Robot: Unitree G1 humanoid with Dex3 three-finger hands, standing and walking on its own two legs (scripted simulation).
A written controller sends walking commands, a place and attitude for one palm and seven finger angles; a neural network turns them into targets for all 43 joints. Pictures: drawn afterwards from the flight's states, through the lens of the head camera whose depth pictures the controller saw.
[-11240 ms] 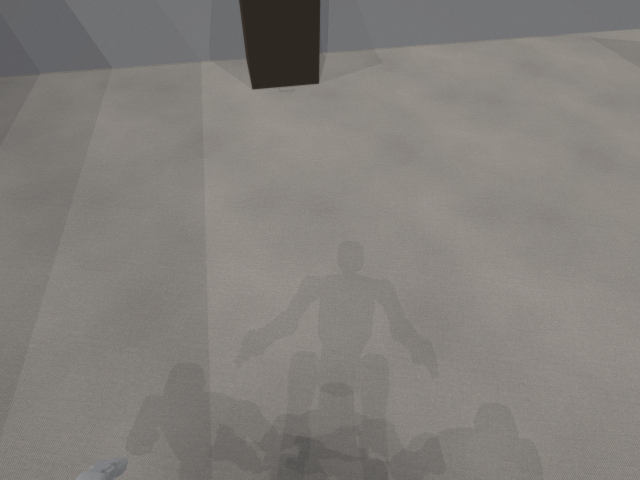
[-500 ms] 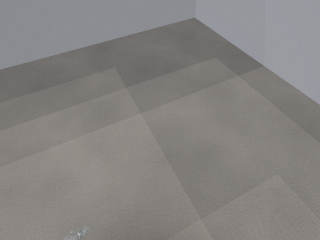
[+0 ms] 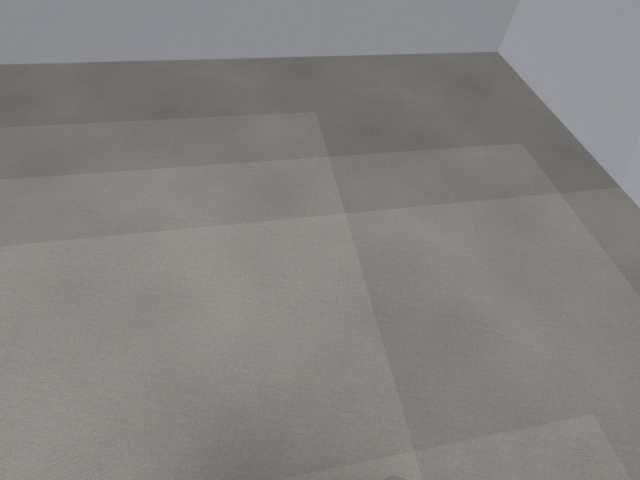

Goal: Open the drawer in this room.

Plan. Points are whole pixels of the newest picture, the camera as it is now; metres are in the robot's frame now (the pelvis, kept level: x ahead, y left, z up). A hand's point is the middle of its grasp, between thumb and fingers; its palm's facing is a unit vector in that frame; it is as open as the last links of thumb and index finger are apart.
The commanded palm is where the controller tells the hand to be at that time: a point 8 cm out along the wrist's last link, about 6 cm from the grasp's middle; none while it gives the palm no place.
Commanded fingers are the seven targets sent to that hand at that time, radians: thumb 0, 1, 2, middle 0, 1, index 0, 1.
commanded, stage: turn or walk to find it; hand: left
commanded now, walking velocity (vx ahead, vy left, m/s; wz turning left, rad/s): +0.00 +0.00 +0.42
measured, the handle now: out of the picture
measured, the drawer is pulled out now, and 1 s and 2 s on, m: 0.00 0.00 0.00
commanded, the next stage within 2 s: none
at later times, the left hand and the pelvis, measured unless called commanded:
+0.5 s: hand out of the picture +0.04 +0.17 -0.13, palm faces +0.23 -0.93 -0.28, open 7.4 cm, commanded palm none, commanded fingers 0.00 0.90 0.90 -0.20 -0.30 -0.20 -0.30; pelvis -0.02 -0.04 +0.01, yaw +13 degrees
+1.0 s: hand out of the picture -0.11 +0.22 -0.17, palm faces +0.47 -0.85 -0.23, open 7.4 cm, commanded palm none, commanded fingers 0.00 0.90 0.90 -0.20 -0.30 -0.20 -0.30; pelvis -0.06 +0.01 +0.01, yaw +25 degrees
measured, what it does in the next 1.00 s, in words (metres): steps on the spot, turning left: right foot, then left foot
